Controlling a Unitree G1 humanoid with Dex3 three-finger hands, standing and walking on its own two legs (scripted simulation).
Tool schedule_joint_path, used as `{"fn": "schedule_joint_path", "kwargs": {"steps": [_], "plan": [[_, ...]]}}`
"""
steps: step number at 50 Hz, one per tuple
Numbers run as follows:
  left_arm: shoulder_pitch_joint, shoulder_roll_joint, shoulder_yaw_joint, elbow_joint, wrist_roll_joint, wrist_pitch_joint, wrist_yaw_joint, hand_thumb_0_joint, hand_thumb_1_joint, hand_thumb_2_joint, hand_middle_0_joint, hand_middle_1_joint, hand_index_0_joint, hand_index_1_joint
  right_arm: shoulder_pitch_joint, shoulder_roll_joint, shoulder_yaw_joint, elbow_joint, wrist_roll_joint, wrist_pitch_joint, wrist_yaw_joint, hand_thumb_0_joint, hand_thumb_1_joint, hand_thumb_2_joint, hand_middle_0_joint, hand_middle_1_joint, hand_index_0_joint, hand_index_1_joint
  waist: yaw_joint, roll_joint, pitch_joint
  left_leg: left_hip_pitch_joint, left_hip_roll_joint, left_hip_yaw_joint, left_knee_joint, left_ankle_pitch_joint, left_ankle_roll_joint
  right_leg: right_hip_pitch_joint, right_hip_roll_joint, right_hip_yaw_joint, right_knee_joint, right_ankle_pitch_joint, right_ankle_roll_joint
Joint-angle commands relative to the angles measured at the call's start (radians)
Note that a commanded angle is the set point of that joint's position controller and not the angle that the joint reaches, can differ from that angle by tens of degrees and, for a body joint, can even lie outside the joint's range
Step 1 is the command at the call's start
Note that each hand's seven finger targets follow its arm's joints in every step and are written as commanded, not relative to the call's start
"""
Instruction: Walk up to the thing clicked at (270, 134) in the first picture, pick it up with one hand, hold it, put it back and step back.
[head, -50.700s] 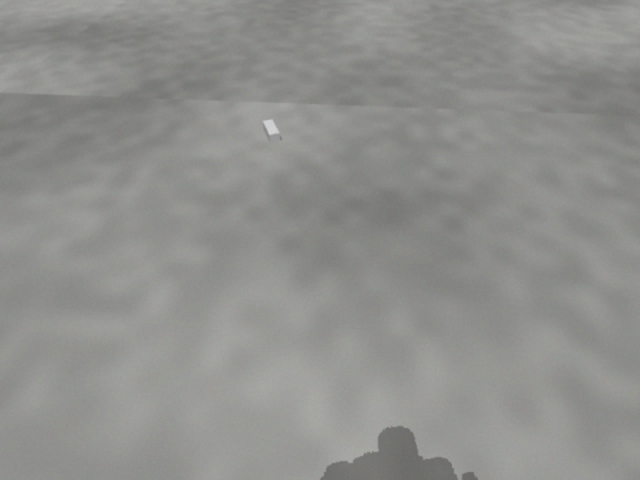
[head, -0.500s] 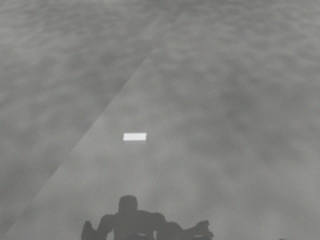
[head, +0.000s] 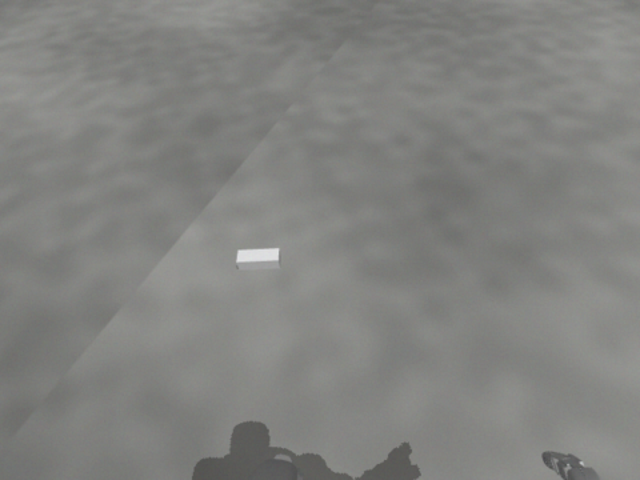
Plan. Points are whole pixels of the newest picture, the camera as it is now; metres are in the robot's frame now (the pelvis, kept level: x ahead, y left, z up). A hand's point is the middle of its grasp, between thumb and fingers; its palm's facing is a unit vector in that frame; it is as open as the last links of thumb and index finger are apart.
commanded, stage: step back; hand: left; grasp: from above
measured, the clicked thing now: (259, 259) +1.01 +0.29 -0.73
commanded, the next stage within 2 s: stand in 1.06 s
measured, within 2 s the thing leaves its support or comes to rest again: neither
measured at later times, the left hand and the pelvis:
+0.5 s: hand out of the picture +0.03 +0.28 -0.13, palm faces +0.07 -0.91 -0.41, open 7.4 cm; pelvis -0.02 +0.00 +0.00, yaw +4 degrees
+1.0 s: hand out of the picture +0.07 +0.29 -0.14, palm faces +0.10 -0.93 -0.35, open 7.4 cm; pelvis +0.01 +0.03 +0.01, yaw +5 degrees
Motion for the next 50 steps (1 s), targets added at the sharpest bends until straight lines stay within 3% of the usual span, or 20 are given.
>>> {"fn": "schedule_joint_path", "kwargs": {"steps": [1, 5, 9, 10, 11, 12, 13, 19, 21, 22, 23, 24, 25, 29, 34, 36, 37, 39, 43, 50], "plan": [[-0.113, 0.289, 0.079, -0.122, 0.000, -0.055, 0.027, 0.000, 0.900, 0.900, -0.200, -0.300, -0.200, -0.300, 0.017, -0.177, -0.043, -0.039, -0.001, -0.041, -0.007, 0.000, -0.900, -0.900, 0.200, 0.300, 0.200, 0.300, -0.032, -0.145, -0.047, 0.032, -0.021, -0.023, 0.179, 0.004, -0.014, -0.106, -0.262, 0.224, -0.276, 0.165, -0.166], [-0.029, 0.304, 0.085, -0.093, 0.006, -0.057, 0.018, 0.000, 0.900, 0.900, -0.200, -0.300, -0.200, -0.300, -0.028, -0.163, -0.040, -0.039, -0.019, -0.055, 0.015, 0.000, -0.900, -0.900, 0.200, 0.300, 0.200, 0.300, 0.035, -0.196, -0.042, 0.035, 0.029, 0.057, -0.129, -0.059, -0.017, 0.021, -0.254, 0.234, -0.299, -0.122, -0.153], [-0.067, 0.298, 0.062, -0.093, -0.010, -0.038, 0.006, 0.000, 0.900, 0.900, -0.200, -0.300, -0.200, -0.300, 0.064, -0.153, -0.053, 0.021, -0.018, -0.081, 0.020, 0.000, -0.900, -0.900, 0.200, 0.300, 0.200, 0.300, -0.027, -0.183, -0.081, 0.338, 0.010, 0.146, -0.496, 0.050, 0.021, -0.087, -0.241, 0.178, -0.222, -0.078, -0.124], [-0.049, 0.250, 0.044, -0.094, -0.010, -0.034, 0.004, 0.000, 0.900, 0.900, -0.200, -0.300, -0.200, -0.300, 0.098, -0.167, -0.065, 0.041, -0.024, -0.089, 0.016, 0.000, -0.900, -0.900, 0.200, 0.300, 0.200, 0.300, -0.046, -0.119, -0.102, 0.454, 0.024, 0.081, -0.545, 0.070, 0.042, -0.160, -0.198, 0.123, -0.132, -0.025, -0.092], [-0.057, 0.186, 0.026, -0.100, -0.023, -0.037, -0.001, 0.000, 0.900, 0.900, -0.200, -0.300, -0.200, -0.300, 0.116, -0.235, -0.079, 0.038, -0.030, -0.097, 0.013, 0.000, -0.900, -0.900, 0.200, 0.300, 0.200, 0.300, -0.057, 0.085, -0.118, 0.515, 0.212, -0.268, -0.613, -0.123, 0.121, -0.327, -0.086, 0.026, 0.017, -0.074, -0.016], [-0.106, 0.235, 0.045, -0.083, -0.032, -0.037, 0.005, 0.000, 0.900, 0.900, -0.200, -0.300, -0.200, -0.300, 0.117, -0.301, -0.086, 0.034, -0.024, -0.096, 0.017, 0.000, -0.900, -0.900, 0.200, 0.300, 0.200, 0.300, -0.075, 0.117, -0.089, 0.346, 0.346, -0.426, -0.690, -0.373, 0.235, -0.288, -0.036, -0.048, 0.166, -0.186, 0.000], [-0.108, 0.271, 0.054, -0.080, -0.023, -0.041, 0.004, 0.000, 0.900, 0.900, -0.200, -0.300, -0.200, -0.300, 0.096, -0.300, -0.088, 0.026, -0.023, -0.102, 0.019, 0.000, -0.900, -0.900, 0.200, 0.300, 0.200, 0.300, -0.069, 0.073, -0.040, 0.288, 0.366, -0.437, -0.708, -0.357, 0.266, -0.279, -0.057, 0.013, 0.247, -0.185, -0.005], [-0.029, 0.219, 0.055, -0.019, -0.027, -0.062, -0.015, 0.000, 0.900, 0.900, -0.200, -0.300, -0.200, -0.300, 0.033, -0.232, -0.063, 0.019, -0.024, -0.097, 0.019, 0.000, -0.900, -0.900, 0.200, 0.300, 0.200, 0.300, -0.038, 0.145, -0.057, 0.219, 0.231, -0.142, -0.604, -0.068, 0.189, -0.072, -0.030, -0.070, -0.013, -0.049, 0.008], [0.043, 0.197, 0.056, 0.016, -0.019, -0.073, -0.003, 0.000, 0.900, 0.900, -0.200, -0.300, -0.200, -0.300, 0.000, -0.195, -0.049, 0.012, -0.009, -0.080, 0.022, 0.000, -0.900, -0.900, 0.200, 0.300, 0.200, 0.300, 0.020, 0.096, -0.089, 0.130, 0.183, -0.048, -0.459, 0.007, 0.135, 0.130, 0.012, -0.109, -0.225, 0.083, -0.003], [0.055, 0.233, 0.067, 0.023, -0.010, -0.079, 0.005, 0.000, 0.900, 0.900, -0.200, -0.300, -0.200, -0.300, 0.030, -0.129, -0.027, 0.007, 0.000, -0.076, 0.019, 0.000, -0.900, -0.900, 0.200, 0.300, 0.200, 0.300, 0.028, -0.017, -0.102, 0.026, 0.126, 0.000, -0.331, 0.021, 0.084, 0.244, -0.040, 0.014, -0.274, 0.062, -0.016], [0.092, 0.321, 0.086, 0.017, 0.002, -0.087, 0.014, 0.000, 0.900, 0.900, -0.200, -0.300, -0.200, -0.300, -0.001, -0.079, -0.014, -0.020, 0.004, -0.078, 0.015, 0.000, -0.900, -0.900, 0.200, 0.300, 0.200, 0.300, 0.058, -0.221, -0.105, -0.141, -0.032, 0.062, -0.087, -0.077, 0.030, 0.269, -0.283, 0.414, -0.418, -0.122, -0.099], [0.035, 0.371, 0.095, -0.008, -0.001, -0.087, 0.014, 0.000, 0.900, 0.900, -0.200, -0.300, -0.200, -0.300, 0.003, -0.139, -0.029, -0.005, -0.006, -0.073, -0.002, 0.000, -0.900, -0.900, 0.200, 0.300, 0.200, 0.300, 0.043, -0.162, -0.052, -0.088, 0.017, -0.009, -0.002, -0.167, 0.020, 0.104, -0.444, 0.546, -0.453, -0.192, -0.200], [-0.009, 0.354, 0.090, -0.029, -0.012, -0.091, 0.013, 0.000, 0.900, 0.900, -0.200, -0.300, -0.200, -0.300, 0.042, -0.178, -0.041, 0.016, -0.004, -0.077, -0.004, 0.000, -0.900, -0.900, 0.200, 0.300, 0.200, 0.300, 0.014, -0.090, -0.022, -0.071, 0.044, -0.039, 0.045, -0.131, 0.020, 0.077, -0.443, 0.511, -0.428, -0.126, -0.234], [-0.094, 0.291, 0.065, -0.043, -0.015, -0.099, 0.014, 0.000, 0.900, 0.900, -0.200, -0.300, -0.200, -0.300, 0.103, -0.150, -0.034, 0.059, -0.008, -0.084, 0.011, 0.000, -0.900, -0.900, 0.200, 0.300, 0.200, 0.300, -0.027, -0.135, -0.033, 0.090, 0.075, 0.027, -0.050, -0.004, 0.003, -0.033, -0.303, 0.196, -0.353, 0.169, -0.164], [-0.115, 0.271, 0.046, -0.033, -0.030, -0.076, 0.010, 0.000, 0.900, 0.900, -0.200, -0.300, -0.200, -0.300, 0.076, -0.114, -0.031, 0.076, -0.010, -0.090, 0.012, 0.000, -0.900, -0.900, 0.200, 0.300, 0.200, 0.300, -0.034, -0.178, -0.102, 0.288, 0.048, 0.177, -0.368, 0.163, 0.014, -0.043, -0.242, 0.057, -0.191, 0.468, -0.108], [-0.109, 0.231, 0.028, -0.040, -0.038, -0.062, 0.008, 0.000, 0.900, 0.900, -0.200, -0.300, -0.200, -0.300, 0.088, -0.141, -0.040, 0.091, -0.015, -0.099, 0.002, 0.000, -0.900, -0.900, 0.200, 0.300, 0.200, 0.300, -0.047, -0.101, -0.141, 0.400, 0.089, 0.104, -0.459, 0.377, 0.044, -0.079, -0.192, 0.034, -0.091, 0.460, -0.046], [-0.092, 0.199, 0.017, -0.039, -0.047, -0.055, 0.008, 0.000, 0.900, 0.900, -0.200, -0.300, -0.200, -0.300, 0.062, -0.175, -0.043, 0.082, -0.018, -0.103, -0.004, 0.000, -0.900, -0.900, 0.200, 0.300, 0.200, 0.300, -0.030, -0.012, -0.165, 0.406, 0.203, -0.032, -0.474, 0.444, 0.079, -0.110, -0.131, 0.009, -0.060, 0.333, -0.012], [-0.098, 0.212, 0.021, 0.003, -0.051, -0.040, 0.010, 0.000, 0.900, 0.900, -0.200, -0.300, -0.200, -0.300, -0.033, -0.227, -0.039, 0.069, -0.001, -0.099, 0.000, 0.000, -0.900, -0.900, 0.200, 0.300, 0.200, 0.300, -0.011, 0.048, -0.147, 0.189, 0.303, -0.138, -0.536, 0.237, 0.177, 0.050, -0.053, -0.045, -0.053, -0.011, 0.003], [-0.096, 0.233, 0.018, 0.046, -0.040, -0.057, 0.004, 0.000, 0.900, 0.900, -0.200, -0.300, -0.200, -0.300, -0.085, -0.170, -0.010, 0.098, 0.005, -0.093, 0.000, 0.000, -0.900, -0.900, 0.200, 0.300, 0.200, 0.300, -0.011, 0.048, -0.143, 0.208, 0.187, -0.002, -0.491, 0.238, 0.063, 0.081, -0.112, 0.022, -0.202, 0.184, -0.023], [-0.143, 0.232, 0.014, 0.087, -0.043, -0.060, 0.011, 0.000, 0.900, 0.900, -0.200, -0.300, -0.200, -0.300, -0.120, -0.147, -0.002, 0.143, 0.012, -0.095, 0.000, 0.000, -0.900, -0.900, 0.200, 0.300, 0.200, 0.300, -0.022, 0.001, -0.205, 0.365, 0.181, 0.065, -0.464, 0.528, 0.059, 0.105, -0.143, 0.014, -0.244, 0.417, -0.006]]}}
